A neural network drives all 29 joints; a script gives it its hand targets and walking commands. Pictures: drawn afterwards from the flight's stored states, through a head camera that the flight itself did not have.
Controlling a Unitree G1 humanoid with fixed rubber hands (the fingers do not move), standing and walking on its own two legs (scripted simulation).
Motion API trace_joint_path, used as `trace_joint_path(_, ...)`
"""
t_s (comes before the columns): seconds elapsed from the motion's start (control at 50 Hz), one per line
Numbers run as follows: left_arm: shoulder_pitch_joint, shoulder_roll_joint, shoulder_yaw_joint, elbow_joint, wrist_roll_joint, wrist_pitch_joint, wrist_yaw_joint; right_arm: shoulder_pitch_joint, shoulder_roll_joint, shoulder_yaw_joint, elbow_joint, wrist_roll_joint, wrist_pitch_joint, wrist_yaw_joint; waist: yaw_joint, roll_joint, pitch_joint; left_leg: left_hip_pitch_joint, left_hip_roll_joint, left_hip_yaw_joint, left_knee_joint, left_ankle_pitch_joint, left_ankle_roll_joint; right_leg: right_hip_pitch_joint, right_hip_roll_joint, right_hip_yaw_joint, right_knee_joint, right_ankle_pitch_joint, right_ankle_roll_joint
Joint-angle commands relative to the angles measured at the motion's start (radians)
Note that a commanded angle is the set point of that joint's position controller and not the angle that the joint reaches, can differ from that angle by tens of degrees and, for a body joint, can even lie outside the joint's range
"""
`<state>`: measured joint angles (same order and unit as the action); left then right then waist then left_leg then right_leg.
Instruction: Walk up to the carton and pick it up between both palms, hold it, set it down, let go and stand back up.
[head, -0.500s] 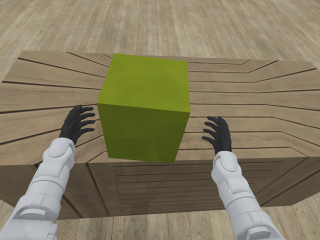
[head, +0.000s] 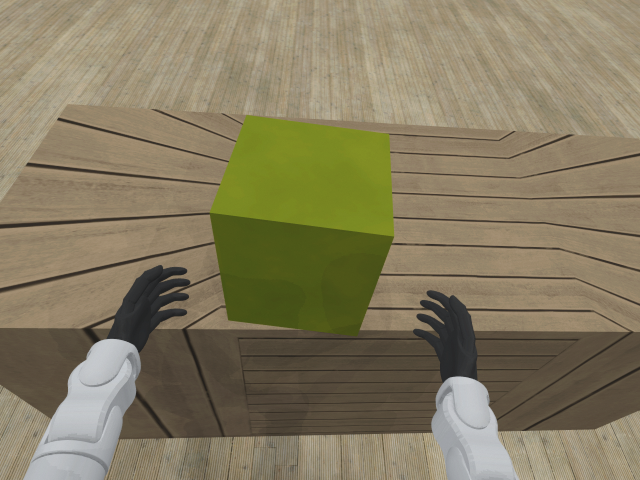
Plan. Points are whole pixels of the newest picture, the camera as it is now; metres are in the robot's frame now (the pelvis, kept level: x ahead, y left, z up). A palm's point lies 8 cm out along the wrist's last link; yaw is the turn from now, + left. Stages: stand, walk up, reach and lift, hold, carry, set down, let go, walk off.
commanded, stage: set down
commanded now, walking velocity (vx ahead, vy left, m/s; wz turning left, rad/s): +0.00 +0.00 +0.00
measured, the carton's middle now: (304, 231) +0.47 +0.05 +0.02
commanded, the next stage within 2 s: let go in 1.72 s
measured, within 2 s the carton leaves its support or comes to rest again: neither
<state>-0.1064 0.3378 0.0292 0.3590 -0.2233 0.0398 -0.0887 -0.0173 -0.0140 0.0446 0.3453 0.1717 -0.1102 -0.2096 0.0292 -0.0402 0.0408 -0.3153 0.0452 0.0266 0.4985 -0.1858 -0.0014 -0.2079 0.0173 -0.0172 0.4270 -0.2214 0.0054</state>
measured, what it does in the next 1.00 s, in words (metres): stands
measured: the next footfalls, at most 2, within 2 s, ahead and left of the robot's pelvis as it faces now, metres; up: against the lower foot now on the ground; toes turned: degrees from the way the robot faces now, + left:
none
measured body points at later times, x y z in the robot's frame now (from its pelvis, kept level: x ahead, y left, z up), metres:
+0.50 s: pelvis +0.01 +0.00 +0.00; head +0.00 +0.02 +0.45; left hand +0.22 +0.25 +0.01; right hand +0.23 -0.17 +0.01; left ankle +0.05 +0.11 -0.74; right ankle +0.00 -0.13 -0.74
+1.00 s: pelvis +0.02 +0.00 +0.00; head +0.02 +0.02 +0.45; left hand +0.21 +0.25 -0.02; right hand +0.22 -0.18 -0.02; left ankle +0.05 +0.11 -0.74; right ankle +0.00 -0.13 -0.74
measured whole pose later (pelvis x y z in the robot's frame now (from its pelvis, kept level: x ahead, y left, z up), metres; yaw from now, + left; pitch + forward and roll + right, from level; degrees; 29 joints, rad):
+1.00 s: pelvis +0.02 +0.00 +0.00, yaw +0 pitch -6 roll +0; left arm 0.30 0.35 0.00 0.22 -0.20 0.00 -0.07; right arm 0.35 -0.03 0.04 0.22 0.12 -0.10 -0.13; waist 0.07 -0.04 0.07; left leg -0.13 0.03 0.04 0.43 -0.21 -0.01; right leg -0.04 0.00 0.01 0.39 -0.26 0.00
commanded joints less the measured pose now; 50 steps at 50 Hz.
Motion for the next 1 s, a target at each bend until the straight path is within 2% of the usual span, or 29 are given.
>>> trace_joint_path(0.0, -0.111, 0.159, 0.069, -0.292, -0.002, -0.049, 0.003, -0.084, -0.068, -0.017, -0.279, -0.007, -0.067, 0.011, 0.020, 0.151, -0.306, 0.293, -0.021, -0.018, -0.076, 0.208, -0.061, 0.026, 0.007, 0.021, -0.089, 0.126, -0.039)
trace_joint_path(0.06, -0.076, 0.174, 0.060, -0.317, -0.023, -0.068, 0.006, -0.033, -0.062, -0.017, -0.323, -0.018, -0.063, 0.019, 0.019, 0.134, -0.262, 0.269, -0.026, -0.013, -0.089, 0.173, -0.052, 0.039, -0.003, 0.029, -0.093, 0.101, -0.040)
trace_joint_path(0.1, -0.119, 0.198, 0.046, -0.309, -0.050, -0.084, 0.013, -0.059, -0.054, -0.023, -0.347, -0.027, -0.051, 0.022, 0.015, 0.135, -0.262, 0.232, -0.028, -0.009, -0.093, 0.119, -0.045, 0.027, -0.012, 0.035, -0.089, 0.055, -0.043)
trace_joint_path(0.14, -0.015, 0.198, 0.042, -0.361, -0.058, -0.103, 0.018, 0.055, -0.043, -0.006, -0.379, -0.017, -0.056, 0.026, 0.021, 0.133, -0.255, 0.256, -0.027, -0.009, -0.091, 0.149, -0.043, 0.047, -0.017, 0.041, -0.088, 0.091, -0.042)
trace_joint_path(0.2, -0.023, 0.216, 0.028, -0.359, -0.077, -0.115, 0.019, 0.065, -0.049, -0.002, -0.383, -0.013, -0.045, 0.026, 0.016, 0.142, -0.247, 0.251, -0.030, -0.012, -0.083, 0.158, -0.045, 0.026, -0.022, 0.044, -0.089, 0.078, -0.044)
trace_joint_path(0.28, 0.103, 0.197, 0.024, -0.378, -0.064, -0.100, 0.011, 0.180, -0.056, 0.006, -0.365, -0.004, -0.040, 0.023, 0.016, 0.161, -0.184, 0.292, -0.031, -0.020, -0.092, 0.196, -0.054, 0.031, -0.023, 0.041, -0.110, 0.095, -0.046)
trace_joint_path(0.34, 0.126, 0.203, 0.025, -0.368, -0.057, -0.086, 0.008, 0.192, -0.069, -0.005, -0.372, -0.016, -0.026, 0.019, 0.010, 0.151, -0.138, 0.295, -0.035, -0.018, -0.104, 0.162, -0.054, 0.014, -0.023, 0.037, -0.129, 0.056, -0.045)
trace_joint_path(0.46, 0.250, 0.184, 0.046, -0.383, -0.029, -0.083, 0.014, 0.306, -0.069, -0.003, -0.416, -0.027, -0.012, 0.027, 0.031, 0.129, -0.042, 0.307, -0.037, -0.009, -0.132, 0.118, -0.048, 0.014, -0.023, 0.036, -0.149, 0.013, -0.042)
trace_joint_path(0.64, 0.268, 0.200, 0.048, -0.399, -0.036, -0.115, 0.020, 0.329, -0.059, -0.015, -0.483, -0.045, -0.011, 0.048, 0.040, 0.109, -0.006, 0.228, -0.032, 0.000, -0.150, -0.004, -0.025, 0.013, -0.033, 0.052, -0.138, -0.054, -0.040)
trace_joint_path(0.7, 0.265, 0.205, 0.046, -0.391, -0.042, -0.121, 0.022, 0.331, -0.048, -0.013, -0.476, -0.040, -0.010, 0.050, 0.038, 0.116, -0.027, 0.205, -0.029, 0.004, -0.148, -0.006, -0.020, 0.022, -0.039, 0.059, -0.128, -0.042, -0.037)
trace_joint_path(0.78, 0.285, 0.198, 0.047, -0.383, -0.032, -0.120, 0.019, 0.343, -0.055, -0.016, -0.424, -0.037, -0.015, 0.052, 0.030, 0.130, -0.048, 0.235, -0.030, 0.005, -0.137, 0.060, -0.029, 0.020, -0.035, 0.058, -0.127, 0.004, -0.034)
trace_joint_path(0.88, 0.320, 0.157, 0.043, -0.337, 0.011, -0.091, 0.015, 0.349, -0.083, -0.030, -0.318, -0.045, -0.025, 0.065, 0.022, 0.156, -0.036, 0.289, -0.029, -0.002, -0.134, 0.133, -0.048, 0.006, -0.018, 0.044, -0.139, 0.031, -0.044)
trace_joint_path(0.98, 0.343, 0.119, 0.034, -0.296, 0.052, -0.069, 0.020, 0.331, -0.114, -0.049, -0.248, -0.067, -0.052, 0.086, 0.021, 0.143, -0.028, 0.321, -0.028, -0.004, -0.137, 0.193, -0.060, 0.014, -0.002, 0.030, -0.146, 0.052, -0.047)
